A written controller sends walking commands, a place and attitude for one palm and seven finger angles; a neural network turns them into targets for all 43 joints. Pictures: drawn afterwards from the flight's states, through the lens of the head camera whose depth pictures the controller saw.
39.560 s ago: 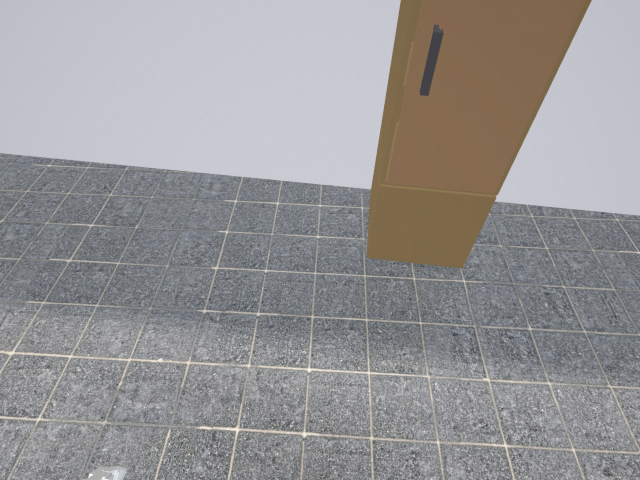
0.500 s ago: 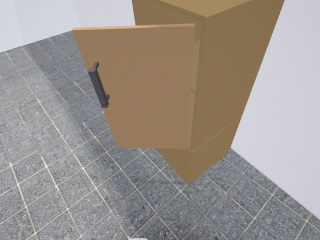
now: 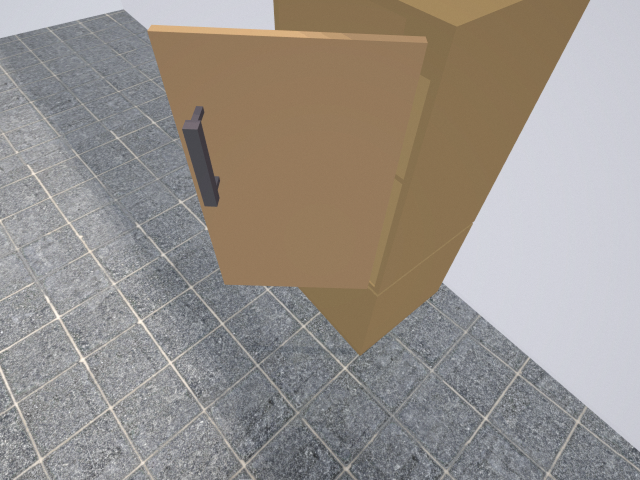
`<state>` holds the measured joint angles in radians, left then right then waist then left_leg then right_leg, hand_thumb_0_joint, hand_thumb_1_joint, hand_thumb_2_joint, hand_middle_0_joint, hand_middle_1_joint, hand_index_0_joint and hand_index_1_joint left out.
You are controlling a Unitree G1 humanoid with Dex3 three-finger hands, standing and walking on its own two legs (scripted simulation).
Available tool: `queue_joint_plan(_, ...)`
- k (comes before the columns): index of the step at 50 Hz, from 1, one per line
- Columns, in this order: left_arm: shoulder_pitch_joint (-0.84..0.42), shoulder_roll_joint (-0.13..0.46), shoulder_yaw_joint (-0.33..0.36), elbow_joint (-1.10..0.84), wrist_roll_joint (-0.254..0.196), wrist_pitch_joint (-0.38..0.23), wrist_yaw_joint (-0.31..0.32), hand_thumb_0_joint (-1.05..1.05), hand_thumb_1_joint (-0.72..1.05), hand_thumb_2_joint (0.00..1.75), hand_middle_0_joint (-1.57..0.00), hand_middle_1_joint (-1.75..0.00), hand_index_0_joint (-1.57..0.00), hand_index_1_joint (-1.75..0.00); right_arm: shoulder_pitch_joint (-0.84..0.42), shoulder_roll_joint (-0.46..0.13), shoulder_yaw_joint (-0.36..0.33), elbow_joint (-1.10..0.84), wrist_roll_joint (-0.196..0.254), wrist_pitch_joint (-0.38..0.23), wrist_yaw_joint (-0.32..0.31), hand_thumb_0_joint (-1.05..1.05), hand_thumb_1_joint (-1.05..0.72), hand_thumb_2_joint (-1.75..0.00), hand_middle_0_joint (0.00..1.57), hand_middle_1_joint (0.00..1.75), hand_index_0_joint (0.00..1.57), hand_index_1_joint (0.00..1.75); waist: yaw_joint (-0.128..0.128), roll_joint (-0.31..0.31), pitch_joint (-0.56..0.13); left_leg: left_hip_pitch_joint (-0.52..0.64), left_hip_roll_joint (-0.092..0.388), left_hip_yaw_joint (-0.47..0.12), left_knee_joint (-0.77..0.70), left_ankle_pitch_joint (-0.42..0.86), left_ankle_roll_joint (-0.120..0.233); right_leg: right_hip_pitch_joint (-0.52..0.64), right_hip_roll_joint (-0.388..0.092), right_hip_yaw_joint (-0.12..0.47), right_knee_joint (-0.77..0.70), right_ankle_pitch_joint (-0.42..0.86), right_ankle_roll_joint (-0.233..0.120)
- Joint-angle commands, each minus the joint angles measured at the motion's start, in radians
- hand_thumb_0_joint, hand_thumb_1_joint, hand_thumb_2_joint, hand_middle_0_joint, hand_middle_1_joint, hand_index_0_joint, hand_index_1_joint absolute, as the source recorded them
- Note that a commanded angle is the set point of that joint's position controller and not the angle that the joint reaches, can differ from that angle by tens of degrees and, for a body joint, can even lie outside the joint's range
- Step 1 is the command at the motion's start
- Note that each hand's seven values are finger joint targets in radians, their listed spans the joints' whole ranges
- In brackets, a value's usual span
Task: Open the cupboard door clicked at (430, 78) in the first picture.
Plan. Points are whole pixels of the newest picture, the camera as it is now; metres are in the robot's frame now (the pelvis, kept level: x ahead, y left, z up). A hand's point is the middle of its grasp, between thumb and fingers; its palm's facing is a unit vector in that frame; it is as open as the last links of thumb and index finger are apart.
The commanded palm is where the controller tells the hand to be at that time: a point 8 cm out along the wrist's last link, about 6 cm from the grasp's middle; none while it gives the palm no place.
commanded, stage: come to a stop and stand still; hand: left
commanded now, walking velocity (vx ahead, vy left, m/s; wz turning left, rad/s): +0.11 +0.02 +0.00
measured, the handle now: (205, 158) +0.54 +0.21 +0.07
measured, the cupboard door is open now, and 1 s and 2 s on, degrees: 50 50 50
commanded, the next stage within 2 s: look again from close up in 1.84 s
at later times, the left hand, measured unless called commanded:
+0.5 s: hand out of the picture +0.01 +0.18 -0.18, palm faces +0.02 -0.98 -0.20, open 7.4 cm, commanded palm none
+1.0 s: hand out of the picture +0.03 +0.27 -0.16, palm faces -0.01 -0.97 -0.26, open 7.4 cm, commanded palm none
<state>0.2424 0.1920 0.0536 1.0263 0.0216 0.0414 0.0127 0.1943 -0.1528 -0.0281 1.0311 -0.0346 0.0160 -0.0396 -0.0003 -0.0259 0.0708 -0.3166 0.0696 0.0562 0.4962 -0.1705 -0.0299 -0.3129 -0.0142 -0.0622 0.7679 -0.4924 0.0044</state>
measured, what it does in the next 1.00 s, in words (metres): steps on the spot: right foot, then left foot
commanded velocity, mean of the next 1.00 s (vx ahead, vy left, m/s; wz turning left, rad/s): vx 0.01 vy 0.02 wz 0.00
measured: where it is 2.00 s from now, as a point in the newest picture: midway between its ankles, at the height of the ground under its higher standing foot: outside the picture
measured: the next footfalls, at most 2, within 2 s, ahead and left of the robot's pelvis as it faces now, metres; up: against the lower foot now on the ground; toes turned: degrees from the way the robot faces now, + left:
right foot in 0.04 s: +0.03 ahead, -0.10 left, +0.00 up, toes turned -3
left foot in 0.30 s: +0.05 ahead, +0.11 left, +0.00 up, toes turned +3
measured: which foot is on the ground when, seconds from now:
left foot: down 0.00-0.06, up 0.08-0.28, down 0.30-1.00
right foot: up 0.00-0.02, down 0.04-1.00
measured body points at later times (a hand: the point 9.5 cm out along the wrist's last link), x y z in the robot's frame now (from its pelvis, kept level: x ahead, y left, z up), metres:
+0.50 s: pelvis +0.01 +0.00 +0.00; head +0.03 +0.02 +0.45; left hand +0.01 +0.23 -0.16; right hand +0.04 -0.24 -0.14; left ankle +0.01 +0.11 -0.73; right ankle -0.01 -0.10 -0.73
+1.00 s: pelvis -0.02 +0.06 +0.01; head -0.03 +0.07 +0.46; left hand +0.03 +0.32 -0.14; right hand +0.06 -0.19 -0.13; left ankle +0.01 +0.11 -0.73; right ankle -0.01 -0.10 -0.73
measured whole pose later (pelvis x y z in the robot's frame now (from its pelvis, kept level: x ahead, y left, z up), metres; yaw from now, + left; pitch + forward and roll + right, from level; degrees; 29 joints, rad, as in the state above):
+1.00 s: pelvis -0.02 +0.06 +0.01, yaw -1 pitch -3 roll +0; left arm 0.26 0.25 0.00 1.02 0.03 0.01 0.03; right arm 0.19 -0.22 0.00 1.03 -0.02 -0.01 0.00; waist 0.01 -0.01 0.00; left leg -0.18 -0.06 0.11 0.43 -0.21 0.10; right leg -0.17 -0.07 -0.02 0.44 -0.23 0.05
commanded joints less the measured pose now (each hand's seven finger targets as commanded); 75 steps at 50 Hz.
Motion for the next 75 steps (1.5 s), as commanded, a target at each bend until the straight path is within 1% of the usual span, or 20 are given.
queue_joint_plan(1,0.203,0.039,0.01,0.005,0.005,-0.021,-0.002,0.0,0.9,0.9,-0.2,-0.3,-0.2,-0.3,0.025,-0.149,-0.044,-0.051,0.005,0.003,0.004,0.0,-0.9,-0.9,0.2,0.3,0.2,0.3,0.048,0.085,-0.069,-0.132,0.102,-0.112,-0.105,-0.238,0.083,0.235,-0.027,0.03,-0.355,0.194,-0.008)
queue_joint_plan(2,0.183,0.092,0.008,0.001,0.011,-0.035,0.005,0.0,0.9,0.9,-0.2,-0.3,-0.2,-0.3,0.035,-0.075,-0.026,-0.058,0.014,0.007,0.012,0.0,-0.9,-0.9,0.2,0.3,0.2,0.3,0.039,-0.119,-0.039,-0.172,0.0,-0.026,0.023,-0.297,0.027,0.195,-0.16,0.216,-0.51,0.028,-0.05)
queue_joint_plan(3,0.131,0.14,0.008,-0.02,0.004,-0.037,0.007,0.0,0.9,0.9,-0.2,-0.3,-0.2,-0.3,0.022,-0.047,-0.015,-0.073,0.014,0.011,0.023,0.0,-0.9,-0.9,0.2,0.3,0.2,0.3,0.028,-0.199,-0.02,-0.125,-0.028,0.01,0.108,-0.296,0.009,0.064,-0.284,0.336,-0.641,-0.171,-0.103)
queue_joint_plan(4,0.094,0.134,0.006,-0.031,0.001,-0.052,0.011,0.0,0.9,0.9,-0.2,-0.3,-0.2,-0.3,-0.006,-0.066,-0.015,-0.067,0.006,0.011,0.027,0.0,-0.9,-0.9,0.2,0.3,0.2,0.3,0.037,-0.229,0.023,-0.102,-0.015,-0.03,0.193,-0.255,0.02,-0.017,-0.276,0.377,-0.674,-0.162,-0.118)
queue_joint_plan(6,0.039,0.097,0.0,-0.031,-0.001,-0.065,0.012,0.0,0.9,0.9,-0.2,-0.3,-0.2,-0.3,0.037,-0.07,-0.013,-0.022,0.006,0.004,0.03,0.0,-0.9,-0.9,0.2,0.3,0.2,0.3,0.003,-0.137,0.061,-0.094,-0.007,-0.047,0.261,-0.189,0.022,0.004,-0.239,0.295,-0.631,0.036,-0.135)
queue_joint_plan(12,0.079,0.09,0.002,-0.001,-0.005,-0.075,0.016,0.0,0.9,0.9,-0.2,-0.3,-0.2,-0.3,0.089,-0.036,0.007,0.019,0.017,-0.018,0.019,0.0,-0.9,-0.9,0.2,0.3,0.2,0.3,0.014,-0.067,0.002,0.051,-0.022,-0.014,0.004,-0.127,0.004,0.13,-0.208,0.177,-0.482,0.476,-0.148)
queue_joint_plan(13,0.073,0.084,-0.001,0.009,-0.01,-0.074,0.017,0.0,0.9,0.9,-0.2,-0.3,-0.2,-0.3,0.117,-0.038,0.009,0.033,0.018,-0.022,0.015,0.0,-0.9,-0.9,0.2,0.3,0.2,0.3,0.0,-0.054,-0.013,0.119,-0.017,-0.022,-0.084,-0.049,0.008,0.106,-0.193,0.164,-0.449,0.491,-0.127)
queue_joint_plan(15,0.08,0.053,-0.009,0.013,-0.016,-0.07,0.017,0.0,0.9,0.9,-0.2,-0.3,-0.2,-0.3,0.129,-0.076,0.009,0.045,0.017,-0.034,0.005,0.0,-0.9,-0.9,0.2,0.3,0.2,0.3,0.014,0.044,-0.044,0.188,0.055,-0.083,-0.121,0.196,0.038,0.095,-0.118,0.11,-0.385,0.504,-0.065)
queue_joint_plan(16,0.082,0.04,-0.01,0.018,-0.013,-0.068,0.02,0.0,0.9,0.9,-0.2,-0.3,-0.2,-0.3,0.13,-0.089,0.009,0.047,0.015,-0.033,0.001,0.0,-0.9,-0.9,0.2,0.3,0.2,0.3,0.016,0.024,-0.045,0.172,0.075,-0.086,-0.1,0.216,0.044,0.102,-0.103,0.103,-0.391,0.461,-0.055)
queue_joint_plan(17,0.103,0.259,-0.028,-0.034,-0.001,-0.092,0.035,0.0,0.9,0.9,-0.2,-0.3,-0.2,-0.3,0.011,-0.209,-0.013,-0.059,0.011,-0.024,0.014,0.0,-0.9,-0.9,0.2,0.3,0.2,0.3,0.009,0.014,0.118,0.07,-0.014,-0.123,-0.044,-0.009,0.052,0.036,-0.092,0.145,-0.486,0.334,-0.012)
queue_joint_plan(18,0.091,0.203,-0.004,-0.035,-0.001,-0.094,0.036,0.0,0.9,0.9,-0.2,-0.3,-0.2,-0.3,0.038,-0.18,-0.031,-0.08,0.015,-0.036,0.017,0.0,-0.9,-0.9,0.2,0.3,0.2,0.3,0.008,0.013,0.001,0.042,-0.018,-0.072,0.037,-0.087,0.045,0.06,-0.18,0.231,-0.464,0.247,-0.032)
queue_joint_plan(20,0.062,0.186,-0.008,-0.058,-0.003,-0.107,0.036,0.0,0.9,0.9,-0.2,-0.3,-0.2,-0.3,0.076,-0.145,-0.031,-0.08,0.012,-0.039,0.017,0.0,-0.9,-0.9,0.2,0.3,0.2,0.3,-0.014,0.033,-0.139,0.059,-0.024,-0.086,0.064,-0.072,0.047,0.131,-0.216,0.268,-0.454,0.287,-0.104)
queue_joint_plan(22,0.066,0.161,-0.014,-0.065,-0.002,-0.104,0.035,0.0,0.9,0.9,-0.2,-0.3,-0.2,-0.3,0.09,-0.125,-0.022,-0.083,0.011,-0.047,0.018,0.0,-0.9,-0.9,0.2,0.3,0.2,0.3,-0.014,-0.021,-0.162,0.07,-0.022,-0.07,0.031,-0.006,0.06,0.179,-0.18,0.206,-0.388,0.49,-0.112)
queue_joint_plan(25,0.076,0.154,-0.015,-0.065,-0.004,-0.09,0.035,0.0,0.9,0.9,-0.2,-0.3,-0.2,-0.3,0.081,-0.169,-0.026,-0.081,0.018,-0.056,0.009,0.0,-0.9,-0.9,0.2,0.3,0.2,0.3,-0.007,0.051,-0.125,0.119,0.021,-0.095,-0.011,0.203,0.078,0.153,-0.116,0.108,-0.299,0.59,-0.073)
queue_joint_plan(27,0.1,0.133,-0.023,-0.064,-0.003,-0.076,0.037,0.0,0.9,0.9,-0.2,-0.3,-0.2,-0.3,0.082,-0.174,-0.019,-0.078,0.016,-0.056,0.007,0.0,-0.9,-0.9,0.2,0.3,0.2,0.3,0.005,0.077,-0.13,0.154,0.043,-0.097,0.008,0.387,0.089,0.149,-0.091,0.079,-0.275,0.577,-0.061)
queue_joint_plan(32,0.072,0.146,-0.026,-0.075,-0.002,-0.056,0.032,0.0,0.9,0.9,-0.2,-0.3,-0.2,-0.3,0.039,-0.21,-0.015,-0.086,0.015,-0.052,0.009,0.0,-0.9,-0.9,0.2,0.3,0.2,0.3,0.011,0.069,-0.082,0.121,0.055,-0.115,-0.05,0.341,0.094,0.144,-0.078,0.066,-0.287,0.441,-0.038)
queue_joint_plan(40,0.021,0.174,-0.029,-0.081,0.001,-0.042,0.022,0.0,0.9,0.9,-0.2,-0.3,-0.2,-0.3,-0.016,-0.247,-0.014,-0.09,0.013,-0.045,0.021,0.0,-0.9,-0.9,0.2,0.3,0.2,0.3,0.009,0.049,-0.006,0.061,0.061,-0.158,-0.207,-0.034,0.086,0.117,-0.081,0.068,-0.341,0.285,-0.013)
queue_joint_plan(46,0.033,0.173,-0.031,-0.066,0.003,-0.045,0.021,0.0,0.9,0.9,-0.2,-0.3,-0.2,-0.3,-0.011,-0.249,-0.015,-0.07,0.016,-0.047,0.024,0.0,-0.9,-0.9,0.2,0.3,0.2,0.3,0.009,0.047,-0.038,0.097,0.064,-0.161,-0.243,-0.06,0.077,0.123,-0.091,0.068,-0.358,0.307,-0.008)
queue_joint_plan(61,0.139,0.096,-0.046,0.029,0.004,-0.044,0.03,0.0,0.9,0.9,-0.2,-0.3,-0.2,-0.3,0.071,-0.183,-0.011,0.027,0.026,-0.033,0.023,0.0,-0.9,-0.9,0.2,0.3,0.2,0.3,0.006,0.061,0.01,0.067,0.061,-0.165,-0.31,-0.229,0.064,0.114,-0.093,0.071,-0.384,0.281,-0.001)
queue_joint_plan(75,0.195,0.024,-0.049,0.063,0.001,-0.057,0.038,0.0,0.9,0.9,-0.2,-0.3,-0.2,-0.3,0.145,-0.096,-0.008,0.074,0.028,-0.027,0.02,0.0,-0.9,-0.9,0.2,0.3,0.2,0.3,-0.004,0.022,0.03,0.059,0.038,-0.128,-0.251,-0.2,0.063,0.065,-0.094,0.103,-0.42,0.241,-0.012)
